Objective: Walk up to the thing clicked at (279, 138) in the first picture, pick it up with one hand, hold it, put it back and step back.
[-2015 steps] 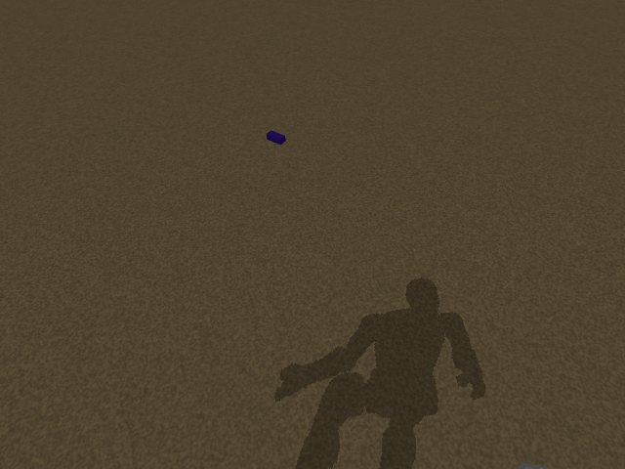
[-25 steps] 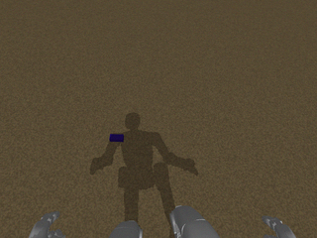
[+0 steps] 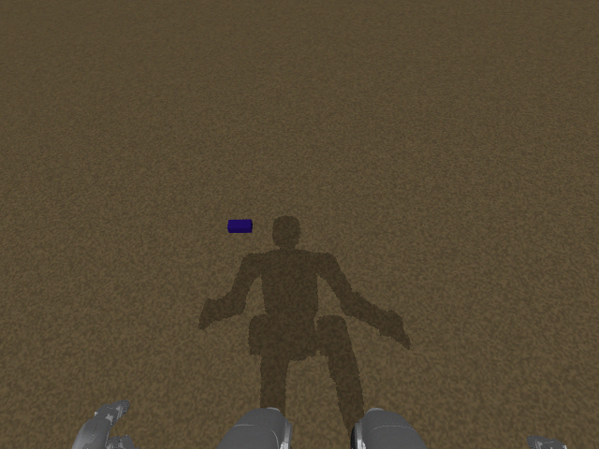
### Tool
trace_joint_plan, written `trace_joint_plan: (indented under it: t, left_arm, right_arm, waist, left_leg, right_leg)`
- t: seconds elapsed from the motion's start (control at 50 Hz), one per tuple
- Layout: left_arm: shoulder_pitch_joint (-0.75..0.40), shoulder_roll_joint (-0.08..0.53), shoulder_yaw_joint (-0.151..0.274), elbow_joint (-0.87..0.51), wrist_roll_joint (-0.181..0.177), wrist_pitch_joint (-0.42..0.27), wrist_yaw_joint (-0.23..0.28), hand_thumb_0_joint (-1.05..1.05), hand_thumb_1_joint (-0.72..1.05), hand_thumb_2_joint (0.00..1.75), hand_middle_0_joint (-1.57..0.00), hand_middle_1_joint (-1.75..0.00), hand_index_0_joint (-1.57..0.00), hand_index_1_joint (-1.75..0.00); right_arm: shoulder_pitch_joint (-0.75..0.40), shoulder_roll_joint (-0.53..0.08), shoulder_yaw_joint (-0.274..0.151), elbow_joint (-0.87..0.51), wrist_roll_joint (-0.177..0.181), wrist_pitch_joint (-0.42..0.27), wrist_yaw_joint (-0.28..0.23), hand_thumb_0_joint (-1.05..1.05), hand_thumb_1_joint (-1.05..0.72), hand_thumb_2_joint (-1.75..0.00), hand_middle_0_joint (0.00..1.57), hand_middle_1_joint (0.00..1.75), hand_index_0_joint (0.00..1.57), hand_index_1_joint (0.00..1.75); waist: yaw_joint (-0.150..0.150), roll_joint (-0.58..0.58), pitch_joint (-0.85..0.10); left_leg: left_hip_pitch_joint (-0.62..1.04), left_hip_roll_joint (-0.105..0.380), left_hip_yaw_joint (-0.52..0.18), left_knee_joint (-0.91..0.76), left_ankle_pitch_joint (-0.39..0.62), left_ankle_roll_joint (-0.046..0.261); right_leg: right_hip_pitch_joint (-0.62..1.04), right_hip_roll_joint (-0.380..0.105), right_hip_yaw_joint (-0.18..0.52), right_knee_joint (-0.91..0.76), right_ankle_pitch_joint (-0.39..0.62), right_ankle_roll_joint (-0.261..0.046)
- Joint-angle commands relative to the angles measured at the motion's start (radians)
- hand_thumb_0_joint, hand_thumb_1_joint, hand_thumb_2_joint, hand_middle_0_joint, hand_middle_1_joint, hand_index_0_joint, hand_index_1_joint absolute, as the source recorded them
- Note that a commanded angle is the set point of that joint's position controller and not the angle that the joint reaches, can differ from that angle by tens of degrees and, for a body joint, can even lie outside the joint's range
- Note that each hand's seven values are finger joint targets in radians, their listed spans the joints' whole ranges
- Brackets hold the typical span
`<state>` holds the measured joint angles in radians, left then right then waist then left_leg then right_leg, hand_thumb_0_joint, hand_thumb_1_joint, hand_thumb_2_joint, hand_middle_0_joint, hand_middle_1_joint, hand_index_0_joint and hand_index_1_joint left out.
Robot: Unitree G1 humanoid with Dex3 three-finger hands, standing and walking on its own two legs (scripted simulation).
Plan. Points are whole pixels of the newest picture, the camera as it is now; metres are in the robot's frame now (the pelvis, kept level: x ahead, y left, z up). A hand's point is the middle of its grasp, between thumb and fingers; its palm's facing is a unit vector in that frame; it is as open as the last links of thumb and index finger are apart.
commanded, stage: step back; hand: left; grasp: from above
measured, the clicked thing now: (240, 226) +0.89 +0.31 -0.74
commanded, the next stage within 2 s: stand in 1.56 s
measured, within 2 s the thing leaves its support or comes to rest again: neither
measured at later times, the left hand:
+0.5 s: hand out of the picture -0.13 +0.24 -0.14, palm faces -0.03 -0.91 -0.42, open 7.4 cm
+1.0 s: hand out of the picture -0.16 +0.24 -0.14, palm faces +0.06 -0.92 -0.39, open 7.4 cm
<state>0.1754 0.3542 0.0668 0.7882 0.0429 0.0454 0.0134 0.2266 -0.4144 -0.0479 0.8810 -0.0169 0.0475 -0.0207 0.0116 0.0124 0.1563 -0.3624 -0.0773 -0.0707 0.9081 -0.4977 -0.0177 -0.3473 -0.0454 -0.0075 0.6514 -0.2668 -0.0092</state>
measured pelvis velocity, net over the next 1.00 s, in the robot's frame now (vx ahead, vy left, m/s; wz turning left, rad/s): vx -0.21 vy -0.03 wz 0.04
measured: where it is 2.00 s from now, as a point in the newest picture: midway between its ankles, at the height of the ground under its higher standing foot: outside the picture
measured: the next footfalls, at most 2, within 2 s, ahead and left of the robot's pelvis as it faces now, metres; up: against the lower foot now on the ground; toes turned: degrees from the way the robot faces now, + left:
left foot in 0.06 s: +0.01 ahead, +0.12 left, +0.00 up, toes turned -1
right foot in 0.38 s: -0.14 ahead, -0.13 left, +0.00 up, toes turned +3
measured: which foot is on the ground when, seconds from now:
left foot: up 0.00-0.04, down 0.06-0.40, up 0.42-0.68, down 0.70-1.00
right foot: down 0.00-0.08, up 0.10-0.36, down 0.38-1.00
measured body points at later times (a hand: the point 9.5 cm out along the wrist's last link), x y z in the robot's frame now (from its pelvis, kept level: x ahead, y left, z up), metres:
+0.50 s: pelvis -0.18 -0.03 +0.00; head -0.14 -0.05 +0.45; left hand -0.13 +0.29 -0.11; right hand -0.06 -0.35 -0.12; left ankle -0.10 +0.12 -0.67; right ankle -0.18 -0.15 -0.72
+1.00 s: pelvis -0.21 -0.03 +0.00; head -0.21 -0.04 +0.45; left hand -0.16 +0.29 -0.11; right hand -0.13 -0.33 -0.13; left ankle -0.22 +0.10 -0.71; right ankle -0.18 -0.14 -0.72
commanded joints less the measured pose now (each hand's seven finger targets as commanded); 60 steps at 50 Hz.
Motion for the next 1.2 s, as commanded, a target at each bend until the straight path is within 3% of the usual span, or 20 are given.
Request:
trace_joint_plan:
  t: [0.0, 0.04, 0.06, 0.08, 0.16, 0.34, 0.36, 0.38, 0.4, 0.46, 0.58, 0.66, 0.68, 0.7, 0.72, 0.88, 0.92, 0.94, 1.12, 1.18]
  left_arm:
    - [-0.048, 0.269, 0.069, -0.091, -0.019, -0.003, 0.018, 0.0, 0.9, 0.9, -0.2, -0.3, -0.2, -0.3]
    - [-0.007, 0.217, 0.046, -0.097, -0.025, 0.007, 0.009, 0.0, 0.9, 0.9, -0.2, -0.3, -0.2, -0.3]
    - [-0.051, 0.206, 0.043, -0.109, -0.034, 0.002, 0.012, 0.0, 0.9, 0.9, -0.2, -0.3, -0.2, -0.3]
    - [-0.114, 0.246, 0.069, -0.102, -0.022, 0.006, 0.023, 0.0, 0.9, 0.9, -0.2, -0.3, -0.2, -0.3]
    - [0.01, 0.229, 0.068, -0.022, -0.039, 0.013, 0.016, 0.0, 0.9, 0.9, -0.2, -0.3, -0.2, -0.3]
    - [0.127, 0.199, 0.053, 0.076, -0.016, -0.034, 0.002, 0.0, 0.9, 0.9, -0.2, -0.3, -0.2, -0.3]
    - [0.121, 0.245, 0.069, 0.08, -0.001, -0.044, 0.003, 0.0, 0.9, 0.9, -0.2, -0.3, -0.2, -0.3]
    - [0.119, 0.359, 0.099, 0.056, 0.01, -0.045, 0.002, 0.0, 0.9, 0.9, -0.2, -0.3, -0.2, -0.3]
    - [0.034, 0.444, 0.11, 0.026, 0.011, -0.043, 0.006, 0.0, 0.9, 0.9, -0.2, -0.3, -0.2, -0.3]
    - [-0.119, 0.305, 0.074, -0.001, 0.004, -0.059, 0.019, 0.0, 0.9, 0.9, -0.2, -0.3, -0.2, -0.3]
    - [0.054, 0.312, 0.09, 0.044, 0.012, -0.074, 0.008, 0.0, 0.9, 0.9, -0.2, -0.3, -0.2, -0.3]
    - [0.011, 0.288, 0.062, 0.042, 0.0, -0.057, -0.006, 0.0, 0.9, 0.9, -0.2, -0.3, -0.2, -0.3]
    - [0.037, 0.233, 0.039, 0.047, -0.003, -0.055, -0.008, 0.0, 0.9, 0.9, -0.2, -0.3, -0.2, -0.3]
    - [0.022, 0.166, 0.016, 0.039, -0.022, -0.059, -0.014, 0.0, 0.9, 0.9, -0.2, -0.3, -0.2, -0.3]
    - [-0.071, 0.267, 0.05, 0.048, -0.017, -0.059, -0.005, 0.0, 0.9, 0.9, -0.2, -0.3, -0.2, -0.3]
    - [0.08, 0.223, 0.052, 0.158, -0.01, -0.096, -0.012, 0.0, 0.9, 0.9, -0.2, -0.3, -0.2, -0.3]
    - [0.1, 0.359, 0.078, 0.157, 0.003, -0.103, -0.005, 0.0, 0.9, 0.9, -0.2, -0.3, -0.2, -0.3]
    - [0.033, 0.369, 0.084, 0.127, 0.003, -0.106, -0.005, 0.0, 0.9, 0.9, -0.2, -0.3, -0.2, -0.3]
    - [-0.086, 0.251, 0.032, 0.107, -0.019, -0.094, -0.012, 0.0, 0.9, 0.9, -0.2, -0.3, -0.2, -0.3]
    - [-0.04, 0.167, -0.001, 0.117, -0.049, -0.073, -0.01, 0.0, 0.9, 0.9, -0.2, -0.3, -0.2, -0.3]
  right_arm:
    - [0.065, -0.146, -0.053, -0.057, -0.005, -0.04, -0.009, 0.0, -0.9, -0.9, 0.2, 0.3, 0.2, 0.3]
    - [0.064, -0.21, -0.074, -0.055, -0.022, -0.045, -0.009, 0.0, -0.9, -0.9, 0.2, 0.3, 0.2, 0.3]
    - [-0.002, -0.332, -0.091, -0.078, -0.015, -0.039, 0.002, 0.0, -0.9, -0.9, 0.2, 0.3, 0.2, 0.3]
    - [-0.011, -0.361, -0.102, -0.091, -0.023, -0.042, 0.004, 0.0, -0.9, -0.9, 0.2, 0.3, 0.2, 0.3]
    - [-0.119, -0.237, -0.062, -0.102, -0.023, -0.047, -0.014, 0.0, -0.9, -0.9, 0.2, 0.3, 0.2, 0.3]
    - [-0.104, -0.24, -0.068, -0.102, -0.013, 0.001, 0.003, 0.0, -0.9, -0.9, 0.2, 0.3, 0.2, 0.3]
    - [-0.082, -0.192, -0.054, -0.103, -0.009, 0.003, 0.006, 0.0, -0.9, -0.9, 0.2, 0.3, 0.2, 0.3]
    - [-0.137, -0.137, -0.039, -0.142, -0.001, -0.005, 0.004, 0.0, -0.9, -0.9, 0.2, 0.3, 0.2, 0.3]
    - [-0.17, -0.17, -0.061, -0.134, -0.008, 0.0, -0.013, 0.0, -0.9, -0.9, 0.2, 0.3, 0.2, 0.3]
    - [-0.078, -0.179, -0.06, -0.068, 0.008, -0.007, -0.005, 0.0, -0.9, -0.9, 0.2, 0.3, 0.2, 0.3]
    - [-0.118, -0.166, -0.054, -0.063, -0.02, -0.036, 0.024, 0.0, -0.9, -0.9, 0.2, 0.3, 0.2, 0.3]
    - [-0.004, -0.147, -0.065, 0.014, -0.018, -0.065, 0.028, 0.0, -0.9, -0.9, 0.2, 0.3, 0.2, 0.3]
    - [0.03, -0.166, -0.078, 0.032, -0.023, -0.075, 0.023, 0.0, -0.9, -0.9, 0.2, 0.3, 0.2, 0.3]
    - [0.015, -0.244, -0.086, 0.021, -0.031, -0.081, 0.019, 0.0, -0.9, -0.9, 0.2, 0.3, 0.2, 0.3]
    - [0.009, -0.314, -0.096, 0.013, -0.024, -0.08, 0.024, 0.0, -0.9, -0.9, 0.2, 0.3, 0.2, 0.3]
    - [-0.092, -0.156, -0.046, 0.006, -0.009, -0.062, 0.029, 0.0, -0.9, -0.9, 0.2, 0.3, 0.2, 0.3]
    - [-0.113, -0.123, -0.041, -0.004, -0.009, -0.056, 0.019, 0.0, -0.9, -0.9, 0.2, 0.3, 0.2, 0.3]
    - [-0.079, -0.165, -0.055, 0.011, -0.016, -0.057, 0.015, 0.0, -0.9, -0.9, 0.2, 0.3, 0.2, 0.3]
    - [0.013, -0.113, -0.056, 0.096, -0.021, -0.084, 0.025, 0.0, -0.9, -0.9, 0.2, 0.3, 0.2, 0.3]
    - [-0.07, -0.23, -0.062, 0.067, -0.029, -0.099, 0.007, 0.0, -0.9, -0.9, 0.2, 0.3, 0.2, 0.3]
  waist:
    - [-0.004, -0.192, -0.214]
    - [0.006, -0.034, -0.232]
    - [-0.001, 0.212, -0.198]
    - [-0.056, 0.203, -0.171]
    - [0.039, 0.092, -0.148]
    - [0.026, 0.155, -0.257]
    - [0.015, 0.063, -0.227]
    - [0.055, -0.227, -0.17]
    - [0.079, -0.278, -0.105]
    - [-0.034, -0.076, -0.066]
    - [0.077, -0.191, -0.107]
    - [0.0, -0.155, -0.134]
    - [-0.012, -0.054, -0.169]
    - [-0.019, 0.173, -0.162]
    - [-0.057, 0.107, -0.09]
    - [0.045, 0.074, -0.103]
    - [0.073, -0.179, -0.07]
    - [0.046, -0.121, -0.01]
    - [-0.028, -0.121, -0.136]
    - [0.001, 0.145, -0.176]
  left_leg:
    - [0.072, 0.036, 0.086, -0.398, 0.169, 0.028]
    - [0.206, 0.192, -0.143, -0.525, 0.346, 0.086]
    - [0.137, 0.408, -0.403, -0.568, 0.425, 0.233]
    - [-0.008, 0.486, -0.504, -0.603, 0.462, 0.336]
    - [0.027, 0.345, -0.195, -0.497, 0.591, 0.252]
    - [0.123, 0.269, -0.095, -0.354, 0.334, 0.177]
    - [-0.046, 0.205, -0.066, -0.264, 0.2, 0.12]
    - [-0.264, 0.015, -0.017, -0.088, -0.011, 0.045]
    - [-0.155, 0.026, -0.112, 0.125, -0.109, 0.007]
    - [-0.165, -0.02, -0.132, 0.273, 0.063, 0.01]
    - [-0.164, 0.058, -0.023, -0.097, -0.014, -0.009]
    - [0.226, 0.04, 0.071, -0.544, 0.142, 0.039]
    - [0.355, 0.095, -0.048, -0.566, 0.144, 0.06]
    - [0.351, 0.327, -0.444, -0.668, -0.13, 0.155]
    - [0.109, 0.419, -0.534, -0.712, -0.329, 0.264]
    - [-0.113, 0.193, -0.101, -0.433, -0.042, 0.098]
    - [-0.207, 0.026, -0.012, -0.057, -0.094, 0.037]
    - [-0.191, 0.076, -0.067, 0.016, -0.064, 0.028]
    - [0.21, 0.069, 0.098, -0.446, 0.236, 0.021]
    - [0.178, 0.379, -0.331, -0.624, 0.2, 0.152]
  right_leg:
    - [0.208, -0.195, 0.203, -0.052, 0.377, -0.155]
    - [0.016, -0.1, 0.155, 0.06, 0.13, -0.068]
    - [-0.103, 0.084, -0.014, 0.224, -0.236, -0.012]
    - [-0.055, 0.095, 0.109, 0.456, -0.403, -0.002]
    - [-0.096, 0.135, 0.18, 0.65, -0.254, -0.011]
    - [0.192, 0.093, -0.019, -0.269, -0.049, -0.01]
    - [0.262, 0.033, 0.125, -0.266, -0.068, -0.033]
    - [0.206, -0.199, 0.493, -0.346, -0.195, -0.13]
    - [-0.109, -0.395, 0.677, -0.417, -0.25, -0.283]
    - [-0.051, -0.203, 0.309, -0.266, -0.015, -0.178]
    - [0.183, -0.205, 0.342, -0.292, -0.412, -0.178]
    - [0.018, -0.155, 0.199, -0.173, -0.214, -0.123]
    - [-0.072, -0.095, 0.123, -0.042, -0.135, -0.084]
    - [-0.253, 0.032, 0.017, 0.108, -0.222, -0.004]
    - [-0.174, 0.005, 0.052, 0.219, -0.33, -0.004]
    - [0.321, 0.059, 0.008, -0.217, -0.053, -0.021]
    - [0.185, -0.286, 0.553, -0.469, -0.587, -0.177]
    - [0.09, -0.353, 0.606, -0.481, -0.632, -0.232]
    - [0.001, -0.138, 0.123, -0.194, 0.034, -0.107]
    - [-0.039, 0.038, 0.001, 0.016, -0.164, -0.006]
